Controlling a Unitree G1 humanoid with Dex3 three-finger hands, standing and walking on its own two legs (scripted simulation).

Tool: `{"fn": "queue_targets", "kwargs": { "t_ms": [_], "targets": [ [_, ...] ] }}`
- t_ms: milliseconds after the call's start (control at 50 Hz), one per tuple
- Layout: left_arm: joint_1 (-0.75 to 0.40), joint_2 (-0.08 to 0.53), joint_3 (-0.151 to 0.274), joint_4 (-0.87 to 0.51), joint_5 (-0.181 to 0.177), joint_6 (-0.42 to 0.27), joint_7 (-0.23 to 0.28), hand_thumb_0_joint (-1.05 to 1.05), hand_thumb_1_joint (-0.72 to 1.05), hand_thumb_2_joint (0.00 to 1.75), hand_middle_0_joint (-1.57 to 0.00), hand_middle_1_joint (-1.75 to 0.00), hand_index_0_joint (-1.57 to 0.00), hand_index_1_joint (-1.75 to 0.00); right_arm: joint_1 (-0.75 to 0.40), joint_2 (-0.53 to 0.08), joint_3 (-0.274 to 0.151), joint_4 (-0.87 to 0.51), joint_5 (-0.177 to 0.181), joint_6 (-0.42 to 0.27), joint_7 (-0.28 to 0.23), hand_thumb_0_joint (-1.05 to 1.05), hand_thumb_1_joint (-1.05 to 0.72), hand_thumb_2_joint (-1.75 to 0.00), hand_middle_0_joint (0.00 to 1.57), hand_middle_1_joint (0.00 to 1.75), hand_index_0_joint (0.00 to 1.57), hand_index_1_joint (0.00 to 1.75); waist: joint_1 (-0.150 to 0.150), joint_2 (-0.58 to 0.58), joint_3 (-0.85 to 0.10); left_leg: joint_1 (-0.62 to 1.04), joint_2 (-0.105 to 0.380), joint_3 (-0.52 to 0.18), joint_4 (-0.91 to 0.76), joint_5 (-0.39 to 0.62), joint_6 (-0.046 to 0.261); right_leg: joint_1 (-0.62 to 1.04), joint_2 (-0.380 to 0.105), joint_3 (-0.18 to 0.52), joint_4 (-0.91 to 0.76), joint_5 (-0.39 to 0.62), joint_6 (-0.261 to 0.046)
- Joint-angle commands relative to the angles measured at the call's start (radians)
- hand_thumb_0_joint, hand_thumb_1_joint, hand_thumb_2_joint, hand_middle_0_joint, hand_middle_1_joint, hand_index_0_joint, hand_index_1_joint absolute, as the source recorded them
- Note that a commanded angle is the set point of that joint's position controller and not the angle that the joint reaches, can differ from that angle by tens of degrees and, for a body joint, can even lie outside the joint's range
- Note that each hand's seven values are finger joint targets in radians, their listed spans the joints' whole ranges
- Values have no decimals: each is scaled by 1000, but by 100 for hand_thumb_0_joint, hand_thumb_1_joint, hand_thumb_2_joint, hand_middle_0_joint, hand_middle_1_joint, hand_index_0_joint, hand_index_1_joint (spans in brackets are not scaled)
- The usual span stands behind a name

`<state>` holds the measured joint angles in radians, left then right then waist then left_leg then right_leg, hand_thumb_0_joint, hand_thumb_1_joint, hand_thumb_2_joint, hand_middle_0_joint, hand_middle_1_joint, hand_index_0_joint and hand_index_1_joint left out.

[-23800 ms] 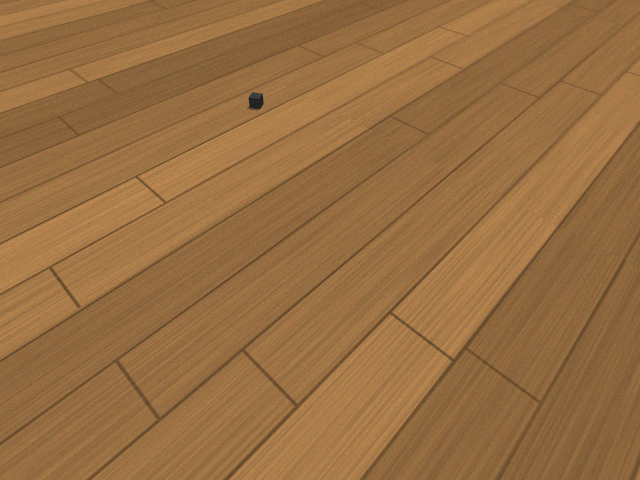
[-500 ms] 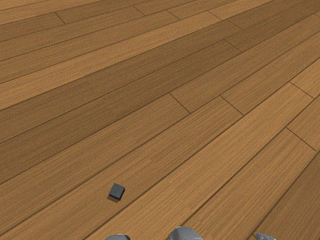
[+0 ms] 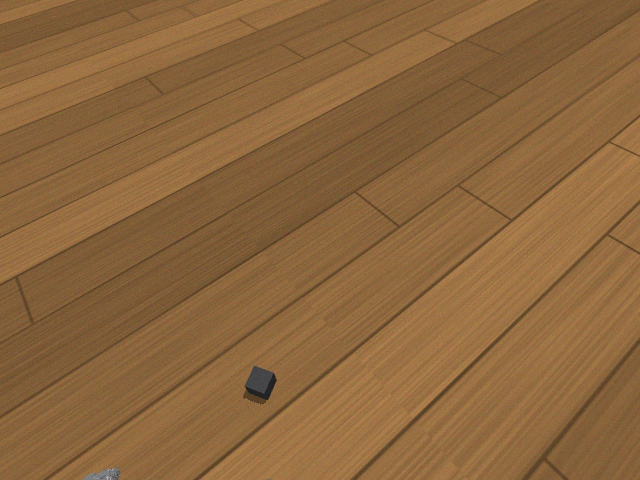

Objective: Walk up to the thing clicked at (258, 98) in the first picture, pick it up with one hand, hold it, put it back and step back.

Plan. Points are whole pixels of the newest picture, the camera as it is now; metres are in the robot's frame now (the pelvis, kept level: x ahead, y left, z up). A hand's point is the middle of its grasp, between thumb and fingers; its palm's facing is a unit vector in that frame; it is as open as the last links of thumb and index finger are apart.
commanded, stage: walk up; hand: left
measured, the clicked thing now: (261, 383) +0.48 +0.24 -0.73
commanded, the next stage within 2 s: none
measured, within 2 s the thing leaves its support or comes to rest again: neither
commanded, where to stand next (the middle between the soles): +0.09 +0.02 m, yaw -4 degrees
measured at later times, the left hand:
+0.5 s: hand out of the picture +0.05 +0.30 -0.15, palm faces -0.05 -0.93 -0.36, open 7.4 cm
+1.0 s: hand (136, 471) +0.16 +0.27 -0.13, palm faces -0.06 -0.94 -0.33, open 7.4 cm
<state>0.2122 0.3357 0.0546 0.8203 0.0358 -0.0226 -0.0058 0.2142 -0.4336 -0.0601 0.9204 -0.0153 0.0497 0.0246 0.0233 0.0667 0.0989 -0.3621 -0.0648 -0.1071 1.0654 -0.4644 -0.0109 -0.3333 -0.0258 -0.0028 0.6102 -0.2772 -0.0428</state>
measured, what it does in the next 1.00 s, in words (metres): steps on the spot: left foot, then right foot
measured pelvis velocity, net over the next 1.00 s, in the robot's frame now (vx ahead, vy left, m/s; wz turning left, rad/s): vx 0.02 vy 0.03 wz -0.05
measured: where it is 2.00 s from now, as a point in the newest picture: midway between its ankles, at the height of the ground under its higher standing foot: outside the picture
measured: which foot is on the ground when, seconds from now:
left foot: up 0.00-0.14, down 0.16-1.00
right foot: down 0.00-0.18, up 0.20-0.48, down 0.50-1.00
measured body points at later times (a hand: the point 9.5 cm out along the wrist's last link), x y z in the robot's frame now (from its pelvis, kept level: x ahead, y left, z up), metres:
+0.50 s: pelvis +0.01 +0.03 +0.00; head +0.03 +0.04 +0.45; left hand +0.06 +0.35 -0.13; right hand +0.06 -0.30 -0.11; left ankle +0.01 +0.15 -0.73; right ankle +0.07 -0.11 -0.73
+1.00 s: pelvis +0.02 +0.03 +0.01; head +0.03 +0.03 +0.46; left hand +0.17 +0.32 -0.11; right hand +0.09 -0.28 -0.11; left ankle +0.02 +0.15 -0.73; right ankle +0.07 -0.11 -0.73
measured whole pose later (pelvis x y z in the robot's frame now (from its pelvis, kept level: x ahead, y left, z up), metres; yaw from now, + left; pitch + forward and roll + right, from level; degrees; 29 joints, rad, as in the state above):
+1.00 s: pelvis +0.02 +0.03 +0.01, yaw -3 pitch -3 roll +1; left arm 0.04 0.36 0.00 1.05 -0.01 -0.01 -0.01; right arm 0.11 -0.35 -0.01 1.07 -0.01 -0.02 0.01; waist 0.00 -0.02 0.07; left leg -0.13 0.01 0.04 0.45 -0.26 0.00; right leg -0.24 -0.02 0.06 0.45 -0.16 0.03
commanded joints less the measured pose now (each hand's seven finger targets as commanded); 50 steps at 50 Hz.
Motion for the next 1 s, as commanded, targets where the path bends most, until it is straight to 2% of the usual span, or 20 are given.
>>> {"fn": "queue_targets", "kwargs": {
  "t_ms": [0, 40, 100, 120, 140, 160, 180, 200, 260, 400, 440, 480, 500, 520, 540, 560, 600, 660, 700, 980],
  "targets": [
    [158, 335, 117, -34, 1, -26, 6, 0, 90, 90, -20, -30, -20, -30, -118, -175, -38, -137, -21, -70, 7, 0, -90, -90, 20, 30, 20, 30, 95, -280, -65, -268, 59, 16, -290, -109, 0, 398, -268, 416, -310, -271, -198],
    [121, 357, 117, -46, 2, -27, -6, 0, 90, 90, -20, -30, -20, -30, -60, -156, -37, -121, -21, -82, 20, 0, -90, -90, 20, 30, 20, 30, 60, -296, -33, -109, 57, 73, -397, -109, 25, 245, -233, 315, -326, -230, -175],
    [-48, 353, 101, -90, 1, -15, -21, 0, 90, 90, -20, -30, -20, -30, 200, -155, -67, -41, -9, -89, 28, 0, -90, -90, 20, 30, 20, 30, -97, -260, -65, 304, 29, 185, -566, 131, 61, -95, -143, 162, -274, -384, -103],
    [-104, 314, 88, -104, 5, -7, -19, 0, 90, 90, -20, -30, -20, -30, 317, -169, -85, 4, -13, -89, 19, 0, -90, -90, 20, 30, 20, 30, -169, -164, -64, 465, 14, 170, -581, 176, 64, -275, -88, 107, -128, -472, -69],
    [-102, 234, 64, -120, 1, 2, -14, 0, 90, 90, -20, -30, -20, -30, 332, -208, -93, 10, -24, -89, 4, 0, -90, -90, 20, 30, 20, 30, -172, 34, -35, 475, 85, 3, -691, 15, 71, -414, -4, 21, 99, -457, -40],
    [-78, 176, 45, -128, -15, 7, -9, 0, 90, 90, -20, -30, -20, -30, 273, -258, -90, -27, -39, -95, -11, 0, -90, -90, 20, 30, 20, 30, -129, 192, 5, 306, 329, -421, -866, -334, 114, -471, 113, 33, 347, -318, -2],
    [-53, 270, 68, -96, -10, 14, -3, 0, 90, 90, -20, -30, -20, -30, 137, -325, -94, -88, -27, -98, -19, 0, -90, -90, 20, 30, 20, 30, -90, 54, 85, 53, 459, -566, -967, -546, 194, -371, 47, 153, 425, -229, 3],
    [0, 298, 74, -61, -18, 13, -7, 0, 90, 90, -20, -30, -20, -30, 35, -319, -89, -108, -20, -104, -22, 0, -90, -90, 20, 30, 20, 30, -45, 40, 130, -51, 463, -523, -978, -528, 246, -273, 13, 171, 462, -190, 4],
    [140, 276, 70, 34, -21, 13, -21, 0, 90, 90, -20, -30, -20, -30, -5, -235, -54, -130, -16, -120, -25, 0, -90, -90, 20, 30, 20, 30, -1, 39, 66, 32, 316, -237, -879, -238, 185, -191, 33, 150, 402, -106, 24],
    [51, 251, 52, 26, -19, 5, -30, 0, 90, 90, -20, -30, -20, -30, 14, -218, -46, -118, -18, -110, -23, 0, -90, -90, 20, 30, 20, 30, -39, 115, 45, 1, 273, -35, -766, 26, 184, 10, 10, 25, 70, -78, 38],
    [81, 238, 49, 50, -21, -1, -15, 0, 90, 90, -20, -30, -20, -30, -4, -215, -40, -124, -6, -90, -24, 0, -90, -90, 20, 30, 20, 30, -16, 115, -12, 18, 276, -13, -638, 195, 175, 119, 34, -8, -44, -26, 30],
    [93, 250, 47, 68, -18, -19, 4, 0, 90, 90, -20, -30, -20, -30, 11, -150, -17, -119, 13, -74, -27, 0, -90, -90, 20, 30, 20, 30, 3, 22, -86, 39, 217, 56, -451, 396, 111, 208, 15, 63, -201, 128, 7],
    [82, 305, 55, 63, -12, -30, 11, 0, 90, 90, -20, -30, -20, -30, 40, -107, -6, -125, 26, -75, -29, 0, -90, -90, 20, 30, 20, 30, -15, -132, -135, 26, 148, 96, -323, 291, 64, 231, -121, 266, -222, 313, -33],
    [19, 331, 50, 45, -15, -36, 14, 0, 90, 90, -20, -30, -20, -30, 44, -90, 2, -126, 27, -72, -31, 0, -90, -90, 20, 30, 20, 30, -41, -183, -135, -26, 87, 112, -323, 107, 24, 216, -243, 436, -254, 301, -108],
    [-35, 353, 46, 41, -23, -30, 11, 0, 90, 90, -20, -30, -20, -30, 69, -124, -11, -91, 25, -62, -39, 0, -90, -90, 20, 30, 20, 30, -45, -210, -131, 82, 85, 91, -297, -77, 34, 90, -289, 458, -254, 185, -179],
    [-60, 330, 36, 37, -22, -24, 10, 0, 90, 90, -20, -30, -20, -30, 75, -134, -16, -70, 22, -65, -41, 0, -90, -90, 20, 30, 20, 30, -60, -215, -118, 148, 90, 79, -359, -55, 43, 17, -268, 420, -236, 178, -175],
    [-93, 276, 18, 40, -33, -16, 9, 0, 90, 90, -20, -30, -20, -30, 59, -144, -15, -33, 26, -76, -36, 0, -90, -90, 20, 30, 20, 30, -66, -184, -130, 196, 113, 74, -527, 167, 45, 46, -167, 251, -183, 243, -77],
    [-68, 236, 9, 72, -45, -17, 13, 0, 90, 90, -20, -30, -20, -30, 4, -157, -12, -23, 22, -85, -42, 0, -90, -90, 20, 30, 20, 30, -26, -164, -222, 236, 185, 8, -583, 431, 63, 125, -96, 163, -99, 376, -20],
    [-95, 252, 10, 94, -43, -14, 12, 0, 90, 90, -20, -30, -20, -30, -46, -154, -3, -4, 23, -83, -37, 0, -90, -90, 20, 30, 20, 30, -16, -167, -169, 191, 170, 35, -563, 365, 61, 121, -98, 171, -152, 263, -20],
    [-197, 219, -8, 212, -42, 0, 3, 0, 90, 90, -20, -30, -20, -30, -176, -143, 8, 106, 4, -90, -27, 0, -90, -90, 20, 30, 20, 30, -6, -37, -89, 154, 206, 13, -795, 220, 51, 185, -60, 136, -224, 166, 14]
  ]
}}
